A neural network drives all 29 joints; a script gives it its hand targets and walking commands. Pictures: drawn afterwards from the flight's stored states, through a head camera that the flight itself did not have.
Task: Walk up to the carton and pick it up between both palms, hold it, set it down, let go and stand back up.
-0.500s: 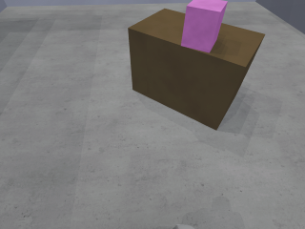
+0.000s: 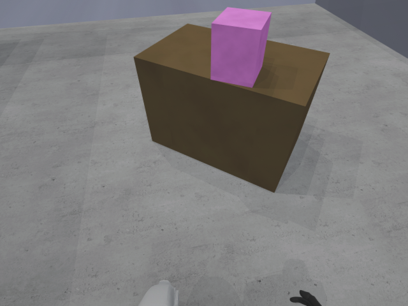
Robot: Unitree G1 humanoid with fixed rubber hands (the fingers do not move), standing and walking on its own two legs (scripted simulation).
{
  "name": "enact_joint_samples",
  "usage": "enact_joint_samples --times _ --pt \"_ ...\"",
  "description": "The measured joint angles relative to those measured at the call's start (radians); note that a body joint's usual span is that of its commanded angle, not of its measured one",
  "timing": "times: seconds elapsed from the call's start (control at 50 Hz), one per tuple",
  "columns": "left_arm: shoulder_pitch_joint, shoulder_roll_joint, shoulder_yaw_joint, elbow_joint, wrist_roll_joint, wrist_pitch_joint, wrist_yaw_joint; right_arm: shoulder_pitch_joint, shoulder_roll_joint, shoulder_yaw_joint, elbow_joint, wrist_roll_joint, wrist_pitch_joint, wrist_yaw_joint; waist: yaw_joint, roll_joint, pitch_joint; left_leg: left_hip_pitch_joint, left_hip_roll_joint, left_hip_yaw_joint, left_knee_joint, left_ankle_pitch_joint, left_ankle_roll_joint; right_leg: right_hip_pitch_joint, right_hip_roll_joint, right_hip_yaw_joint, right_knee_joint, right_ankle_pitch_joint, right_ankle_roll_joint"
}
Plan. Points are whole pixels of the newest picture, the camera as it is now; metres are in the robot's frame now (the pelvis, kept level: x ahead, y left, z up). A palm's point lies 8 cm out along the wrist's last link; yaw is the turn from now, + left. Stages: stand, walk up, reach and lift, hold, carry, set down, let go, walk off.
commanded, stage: walk up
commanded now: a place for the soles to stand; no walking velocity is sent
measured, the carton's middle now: (239, 47) +1.15 -0.09 -0.01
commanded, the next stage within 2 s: none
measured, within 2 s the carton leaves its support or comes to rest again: neither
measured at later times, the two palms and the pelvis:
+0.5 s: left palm (121, 204) +0.38 +0.25 -0.11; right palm out of the picture +0.12 -0.19 -0.12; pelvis +0.23 +0.04 +0.00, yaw -11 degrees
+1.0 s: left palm (126, 186) +0.45 +0.26 -0.12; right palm (300, 185) +0.48 -0.25 -0.11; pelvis +0.43 +0.01 +0.00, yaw -8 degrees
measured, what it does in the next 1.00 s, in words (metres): walks ahead: left foot, then right foot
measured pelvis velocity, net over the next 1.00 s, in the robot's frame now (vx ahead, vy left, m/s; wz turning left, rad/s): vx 0.43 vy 0.01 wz -0.15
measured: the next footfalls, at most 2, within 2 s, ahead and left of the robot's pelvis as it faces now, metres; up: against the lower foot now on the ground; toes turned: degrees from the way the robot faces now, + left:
left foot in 0.14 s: +0.25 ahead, +0.14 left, +0.00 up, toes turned +4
right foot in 0.62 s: +0.44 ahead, -0.12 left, +0.00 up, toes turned -16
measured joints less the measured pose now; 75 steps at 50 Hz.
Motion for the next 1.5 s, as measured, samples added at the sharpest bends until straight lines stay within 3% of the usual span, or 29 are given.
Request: enact_joint_samples --times 0.12,0.16,0.2,0.26,0.42,0.52,0.58,0.62,0.66,0.7,0.76,0.9,0.98,1.06,1.1,1.14,1.18,1.22,1.36,1.44,1.5 --pt "-0.009 0.056 0.013 -0.013 0.006 0.011 -0.008 0.009 0.021 0.000 -0.023 -0.001 -0.014 -0.013 0.007 -0.029 0.020 0.134 -0.033 0.042 -0.238 0.031 0.029 0.088 -0.026 0.025 0.043 -0.125 0.032" --pt "-0.022 0.080 0.018 -0.024 0.009 0.023 -0.012 0.011 0.023 -0.005 -0.031 -0.007 -0.032 -0.029 -0.009 -0.052 0.038 0.156 -0.049 0.065 -0.199 0.006 0.041 0.025 -0.043 0.051 0.246 -0.203 0.004" --pt "-0.058 0.106 0.025 -0.042 0.011 0.041 -0.013 0.028 0.026 -0.004 -0.029 0.004 -0.032 -0.043 -0.020 -0.070 0.053 0.167 -0.045 0.090 -0.130 -0.076 0.048 -0.094 -0.010 0.103 0.531 -0.192 -0.012" --pt "-0.118 0.140 0.035 -0.075 0.023 0.047 -0.013 0.078 0.020 -0.005 -0.003 0.021 -0.026 -0.056 -0.035 -0.078 0.053 0.250 -0.029 0.121 -0.177 -0.110 0.050 -0.256 0.002 0.076 0.729 -0.112 -0.013" --pt "-0.264 0.156 0.041 -0.150 0.028 0.046 -0.038 0.250 -0.009 0.001 0.081 0.019 -0.054 -0.054 -0.102 -0.075 0.035 0.457 -0.028 0.178 -0.373 -0.128 0.033 -0.502 -0.046 0.036 0.547 0.114 0.005" --pt "-0.343 0.103 0.021 -0.189 0.020 0.044 -0.046 0.328 0.000 0.014 0.126 0.012 -0.044 -0.043 -0.127 -0.061 0.050 0.545 -0.024 0.205 -0.388 -0.192 0.009 -0.485 -0.059 -0.028 0.284 0.244 -0.003" --pt "-0.367 0.070 0.008 -0.209 0.022 0.041 -0.044 0.363 0.005 0.021 0.139 0.008 -0.029 -0.038 -0.143 -0.050 0.047 0.579 -0.014 0.214 -0.355 -0.257 -0.014 -0.422 -0.045 -0.066 0.194 0.243 -0.009" --pt "-0.365 0.064 0.000 -0.228 0.028 0.028 -0.037 0.391 0.009 0.028 0.135 0.007 -0.015 -0.035 -0.147 -0.049 0.035 0.566 -0.001 0.207 -0.268 -0.327 -0.025 -0.351 -0.028 -0.072 0.132 0.199 -0.021" --pt "-0.366 0.055 -0.002 -0.235 0.026 0.016 -0.019 0.382 0.006 0.032 0.128 0.005 0.008 -0.032 -0.131 -0.029 0.046 0.477 0.014 0.132 -0.031 -0.382 -0.001 -0.367 -0.004 -0.073 0.206 0.175 -0.047" --pt "-0.348 0.048 -0.011 -0.228 0.009 0.024 0.004 0.343 -0.002 0.022 0.109 0.009 0.030 -0.029 -0.115 -0.013 0.056 0.361 -0.021 0.030 0.217 -0.368 0.003 -0.357 0.007 -0.072 0.246 0.113 -0.056" --pt "-0.300 0.048 -0.012 -0.203 -0.011 0.028 0.017 0.274 -0.013 0.005 0.067 0.004 0.028 -0.028 -0.097 -0.009 0.055 0.220 -0.039 -0.009 0.356 -0.301 -0.003 -0.280 -0.004 -0.075 0.176 0.107 -0.045" --pt "-0.181 0.079 0.003 -0.142 -0.003 -0.002 0.008 0.146 -0.031 -0.022 -0.004 -0.009 0.012 -0.009 -0.042 -0.015 0.018 0.050 -0.002 -0.029 0.168 -0.120 -0.027 -0.120 -0.033 -0.087 -0.006 0.123 -0.025" --pt "-0.140 0.107 0.008 -0.103 0.004 0.005 -0.001 0.108 -0.018 -0.020 -0.020 -0.005 0.008 0.000 -0.017 -0.022 0.014 0.072 0.007 -0.019 -0.057 -0.037 -0.022 -0.064 -0.046 -0.104 -0.023 0.085 -0.003" --pt "-0.107 0.132 0.008 -0.068 0.009 0.023 -0.007 0.100 0.004 -0.014 -0.039 0.002 -0.004 -0.002 -0.003 -0.039 0.013 0.178 -0.025 0.016 -0.218 -0.014 -0.003 -0.034 -0.070 -0.115 0.043 -0.007 0.019" --pt "-0.088 0.140 0.004 -0.060 0.014 0.035 -0.010 0.105 0.010 -0.014 -0.054 -0.001 -0.023 -0.013 -0.013 -0.052 0.017 0.230 -0.051 0.031 -0.248 -0.034 0.028 -0.058 -0.091 -0.105 0.164 -0.096 0.008" --pt "-0.095 0.148 0.002 -0.060 0.020 0.057 -0.013 0.108 0.027 -0.008 -0.061 0.007 -0.031 -0.031 -0.026 -0.079 0.037 0.229 -0.064 0.045 -0.170 -0.104 0.043 -0.134 -0.081 -0.041 0.394 -0.166 -0.008" --pt "-0.113 0.152 0.001 -0.069 0.025 0.071 -0.013 0.132 0.038 -0.001 -0.059 0.022 -0.025 -0.048 -0.039 -0.087 0.043 0.262 -0.058 0.048 -0.172 -0.143 0.038 -0.224 -0.046 -0.011 0.587 -0.148 -0.009" --pt "-0.145 0.154 0.003 -0.078 0.029 0.069 -0.016 0.162 0.045 0.002 -0.044 0.026 -0.025 -0.057 -0.051 -0.096 0.046 0.313 -0.054 0.055 -0.226 -0.137 0.032 -0.299 -0.043 -0.014 0.654 -0.089 -0.001" --pt "-0.271 0.138 0.014 -0.118 0.032 0.069 -0.026 0.276 0.049 0.013 0.018 0.025 -0.049 -0.060 -0.099 -0.099 0.048 0.461 -0.049 0.057 -0.393 -0.121 0.025 -0.449 -0.061 -0.014 0.524 0.103 0.032" --pt "-0.364 0.105 0.010 -0.136 0.019 0.068 -0.020 0.293 0.053 0.029 0.046 0.027 -0.032 -0.058 -0.122 -0.098 0.070 0.477 -0.052 0.051 -0.367 -0.162 0.009 -0.424 -0.054 -0.043 0.284 0.233 0.020" --pt "-0.413 0.076 -0.006 -0.136 0.010 0.063 -0.011 0.290 0.046 0.033 0.053 0.033 -0.014 -0.053 -0.138 -0.094 0.072 0.453 -0.059 0.043 -0.277 -0.230 -0.006 -0.345 -0.034 -0.069 0.117 0.327 -0.011"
